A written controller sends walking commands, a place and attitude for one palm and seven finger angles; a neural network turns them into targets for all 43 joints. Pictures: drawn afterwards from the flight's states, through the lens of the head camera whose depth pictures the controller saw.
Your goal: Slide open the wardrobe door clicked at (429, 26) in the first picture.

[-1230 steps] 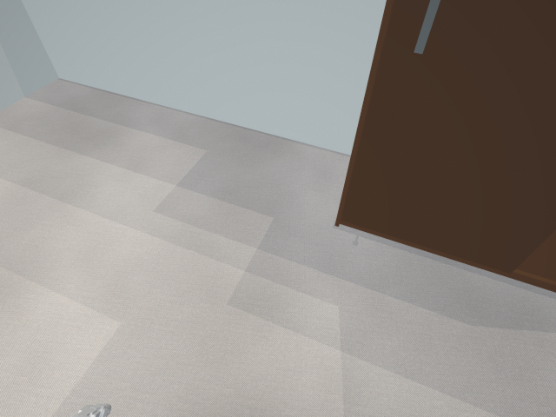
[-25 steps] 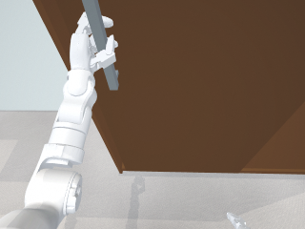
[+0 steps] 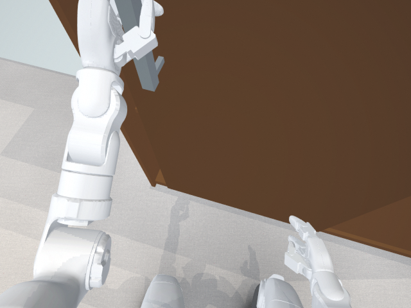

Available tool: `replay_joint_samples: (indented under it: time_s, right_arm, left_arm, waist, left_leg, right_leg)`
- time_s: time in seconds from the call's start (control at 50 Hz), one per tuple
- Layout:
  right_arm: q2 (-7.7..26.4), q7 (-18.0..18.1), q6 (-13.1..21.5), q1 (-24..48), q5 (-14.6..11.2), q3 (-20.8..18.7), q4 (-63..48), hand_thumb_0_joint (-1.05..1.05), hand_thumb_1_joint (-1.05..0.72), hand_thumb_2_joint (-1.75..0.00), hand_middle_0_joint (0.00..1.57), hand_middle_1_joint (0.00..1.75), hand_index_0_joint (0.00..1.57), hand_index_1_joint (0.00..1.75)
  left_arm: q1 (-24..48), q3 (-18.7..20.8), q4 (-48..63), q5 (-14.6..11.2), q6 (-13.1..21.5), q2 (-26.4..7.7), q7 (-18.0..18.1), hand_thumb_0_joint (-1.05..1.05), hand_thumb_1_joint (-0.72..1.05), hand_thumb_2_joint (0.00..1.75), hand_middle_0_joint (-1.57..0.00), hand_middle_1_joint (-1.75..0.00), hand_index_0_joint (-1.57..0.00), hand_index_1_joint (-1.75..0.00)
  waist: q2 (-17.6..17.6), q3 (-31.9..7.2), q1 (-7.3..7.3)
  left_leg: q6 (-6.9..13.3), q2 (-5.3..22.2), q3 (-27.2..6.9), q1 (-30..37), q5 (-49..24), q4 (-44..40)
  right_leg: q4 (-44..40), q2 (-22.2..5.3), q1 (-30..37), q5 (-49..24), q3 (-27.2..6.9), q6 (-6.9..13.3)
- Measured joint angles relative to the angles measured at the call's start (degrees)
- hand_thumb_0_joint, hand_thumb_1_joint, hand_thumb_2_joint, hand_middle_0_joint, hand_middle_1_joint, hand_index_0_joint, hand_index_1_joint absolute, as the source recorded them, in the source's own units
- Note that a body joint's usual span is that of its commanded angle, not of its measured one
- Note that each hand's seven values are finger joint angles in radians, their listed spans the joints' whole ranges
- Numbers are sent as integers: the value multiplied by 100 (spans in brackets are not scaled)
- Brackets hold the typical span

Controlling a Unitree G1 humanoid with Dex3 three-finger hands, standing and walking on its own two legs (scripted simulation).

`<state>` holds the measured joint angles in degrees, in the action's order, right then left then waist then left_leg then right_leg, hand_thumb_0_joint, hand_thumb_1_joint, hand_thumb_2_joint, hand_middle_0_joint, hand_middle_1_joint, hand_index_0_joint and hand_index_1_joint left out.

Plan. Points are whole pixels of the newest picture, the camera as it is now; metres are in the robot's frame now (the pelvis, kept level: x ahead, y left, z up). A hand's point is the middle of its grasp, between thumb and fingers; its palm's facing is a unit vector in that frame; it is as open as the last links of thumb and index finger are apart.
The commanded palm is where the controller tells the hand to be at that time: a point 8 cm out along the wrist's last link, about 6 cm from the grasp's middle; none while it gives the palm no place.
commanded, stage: step sideways, sliding the door along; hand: left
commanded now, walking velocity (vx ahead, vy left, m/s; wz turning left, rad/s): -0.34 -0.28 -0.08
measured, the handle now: (139, 7) +0.46 +0.21 +0.23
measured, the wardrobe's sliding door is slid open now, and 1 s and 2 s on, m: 0.07 0.38 0.56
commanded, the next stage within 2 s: stop walking and hold the door there in 1.82 s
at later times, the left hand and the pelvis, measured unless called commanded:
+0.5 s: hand (236, 47) +0.42 +0.07 +0.22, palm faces +0.42 -0.90 -0.11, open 6.7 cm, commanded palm +0.38 +0.05 +0.23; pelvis +0.06 -0.16 -0.02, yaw +3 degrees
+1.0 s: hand (397, 86) +0.40 -0.12 +0.23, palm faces +0.13 -0.99 -0.02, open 6.5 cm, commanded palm +0.37 -0.14 +0.21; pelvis +0.03 -0.27 +0.01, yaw -3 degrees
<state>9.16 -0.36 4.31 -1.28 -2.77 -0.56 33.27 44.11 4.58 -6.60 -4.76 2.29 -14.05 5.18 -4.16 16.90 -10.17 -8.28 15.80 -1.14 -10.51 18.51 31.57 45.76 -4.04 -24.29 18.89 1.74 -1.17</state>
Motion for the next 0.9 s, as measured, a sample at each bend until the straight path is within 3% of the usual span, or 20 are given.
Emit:
replay_joint_samples:
  time_s: [0.06, 0.1, 0.16, 0.18, 0.2, 0.22, 0.28, 0.32, 0.44, 0.46, 0.48, 0.5, 0.56, 0.6, 0.64, 0.68, 0.7, 0.76, 0.82, 0.9]
  right_arm:
    - [-107, -10, 89, -34, -59, 110, -68, 1, -90, -90, 20, 30, 21, 30]
    - [10, 27, 109, 128, -76, 129, 20, 1, -90, -90, 20, 30, 21, 30]
    - [284, 191, 140, 336, -82, 14, 198, 1, -90, -90, 20, 30, 21, 30]
    - [371, 240, 162, 349, -75, -30, 232, 1, -90, -90, 20, 30, 21, 30]
    - [459, 272, 173, 324, -68, -74, 244, 1, -90, -90, 20, 30, 21, 30]
    - [472, 282, 170, 283, -45, -151, 248, 1, -91, -90, 20, 30, 21, 30]
    - [438, 77, 176, -9, 16, -343, 156, 1, -91, -90, 20, 30, 20, 30]
    - [434, -38, 241, -223, 19, -359, 91, 1, -91, -90, 20, 30, 20, 30]
    - [251, -100, 399, -623, 24, -158, -46, 1, -91, -90, 20, 30, 20, 30]
    - [203, -100, 419, -630, 5, -106, -50, 1, -91, -90, 20, 30, 20, 30]
    - [193, -99, 421, -563, -23, -57, -24, 1, -90, -90, 20, 30, 20, 30]
    - [218, -83, 400, -424, -41, -20, 29, 1, -90, -90, 20, 30, 20, 30]
    - [294, -9, 370, 4, -35, -4, 165, 1, -91, -90, 20, 30, 20, 30]
    - [329, 12, 379, 168, -19, -9, 165, 1, -91, -90, 20, 30, 20, 30]
    - [354, 16, 327, 238, 10, -6, 108, 1, -91, -90, 20, 30, 20, 30]
    - [380, -6, 230, 165, 48, -20, -5, 1, -91, -90, 20, 30, 20, 30]
    - [359, -35, 198, 99, 58, -74, -53, 1, -91, -90, 20, 30, 20, 30]
    - [244, -176, 125, -30, 115, -160, -136, 1, -91, -90, 20, 30, 20, 30]
    - [196, -300, 175, -169, 136, -117, -178, 1, -91, -90, 20, 30, 20, 30]
    - [62, -324, 227, -321, 161, -36, -237, 1, -91, -90, 20, 30, 21, 30]
  left_arm:
    - [-74, 162, 19, 5, -84, -246, -2, -8, 70, 85, -45, -140, -22, -129]
    - [-248, 427, 125, 32, -83, -306, 54, -9, 69, 85, -45, -140, -22, -126]
    - [-657, 727, 576, -9, -108, -201, 200, -9, 68, 85, -45, -140, -22, -124]
    - [-763, 764, 755, -1, -125, -145, 237, -9, 68, 85, -45, -140, -23, -125]
    - [-849, 766, 923, 8, -147, -90, 261, -8, 68, 85, -45, -140, -23, -125]
    - [-877, 729, 1051, 6, -167, -83, 260, -8, 68, 84, -45, -140, -23, -125]
    - [-881, 611, 1163, 119, -73, 27, 174, -7, 69, 83, -45, -140, -23, -124]
    - [-969, 575, 1179, 187, 16, 90, 165, -7, 68, 83, -45, -140, -24, -123]
    - [-1311, 680, 1201, 104, -18, -46, 181, -8, 68, 83, -45, -140, -23, -122]
    - [-1333, 730, 1192, 82, -63, -108, 178, -9, 67, 83, -45, -140, -23, -121]
    - [-1364, 810, 1189, 75, -76, -139, 189, -9, 67, 83, -45, -140, -22, -121]
    - [-1432, 903, 1218, 60, -49, -135, 219, -9, 67, 83, -45, -140, -22, -120]
    - [-1750, 1056, 1543, -21, 1, -39, 362, -9, 67, 83, -45, -140, -21, -122]
    - [-1895, 1023, 1810, 0, 38, 88, 435, -8, 68, 82, -45, -140, -21, -123]
    - [-1967, 892, 2039, 80, 77, 209, 479, -7, 69, 81, -45, -140, -21, -124]
    - [-1963, 668, 2151, 150, 82, 283, 437, -6, 70, 80, -45, -140, -20, -123]
    - [-1893, 525, 2125, 155, 92, 285, 375, -6, 70, 79, -45, -140, -20, -122]
    - [-1678, 164, 1957, 250, 185, 353, 229, -5, 72, 78, -45, -140, -18, -121]
    - [-1711, -48, 1877, 335, 255, 511, 171, -4, 73, 78, -45, -140, -18, -121]
    - [-1796, -192, 1874, 320, 241, 573, 92, -3, 73, 78, -45, -140, -19, -125]
  waist:
    - [99, -76, -6]
    - [-28, -87, 197]
    - [-76, -136, 491]
    - [-71, -144, 550]
    - [-104, -162, 583]
    - [-45, -122, 537]
    - [111, 51, 285]
    - [61, 93, 213]
    - [37, -101, 176]
    - [76, -145, 178]
    - [31, -151, 221]
    - [-42, -136, 302]
    - [20, -114, 484]
    - [125, -64, 563]
    - [212, -41, 613]
    - [195, -141, 637]
    - [211, -185, 609]
    - [381, -60, 393]
    - [251, -45, 308]
    - [153, -111, 211]
  left_leg:
    - [15, 147, -116, -77, 217, 462]
    - [287, 134, -280, -446, 419, 1134]
    - [471, -529, -81, -889, 1102, 1649]
    - [522, -691, 143, -871, 905, 1373]
    - [597, -723, 387, -751, 71, 913]
    - [599, -670, 501, -610, -131, 671]
    - [410, -475, 619, -244, 6, 288]
    - [349, -300, 601, -59, -80, 68]
    - [-82, 92, 593, 240, 35, 20]
    - [-79, 116, 573, 190, 131, 224]
    - [130, 187, 518, 54, 218, 546]
    - [328, 141, 358, -176, 477, 1022]
    - [484, -714, 45, -871, 1665, 2338]
    - [500, -1164, 185, -1062, 1788, 2327]
    - [494, -1357, 468, -983, 1230, 1509]
    - [652, -1235, 747, -656, -527, 390]
    - [802, -1143, 783, -541, -670, 194]
    - [792, -951, 871, -319, -116, 201]
    - [591, -604, 832, -146, -187, -22]
    - [376, -161, 858, 18, -426, -375]
  right_leg:
    - [-1006, 22, 611, -1006, 141, -73]
    - [-882, 29, 666, -471, 351, -197]
    - [-804, -98, 488, -248, 441, -160]
    - [-780, -107, 415, -354, 449, -142]
    - [-660, -59, 308, -492, 481, -107]
    - [-386, -10, 164, -598, 413, -106]
    - [543, 275, -141, 570, 139, -21]
    - [661, 411, -163, 571, 158, 21]
    - [-453, 427, 396, -352, 230, -18]
    - [-749, 410, 585, -580, 235, -23]
    - [-837, 462, 700, -354, 304, 95]
    - [-774, 506, 673, -188, 364, 216]
    - [-810, 413, 451, -326, 296, 450]
    - [-1067, 364, 428, -558, 237, 476]
    - [-1214, 390, 362, -839, 222, 500]
    - [-1038, 546, 192, -1023, 268, 442]
    - [-645, 620, 49, -629, 233, 336]
    - [920, 676, -306, 732, -82, 164]
    - [1571, 570, -433, 777, -65, 44]
    - [1370, 339, -336, 478, 5, -80]
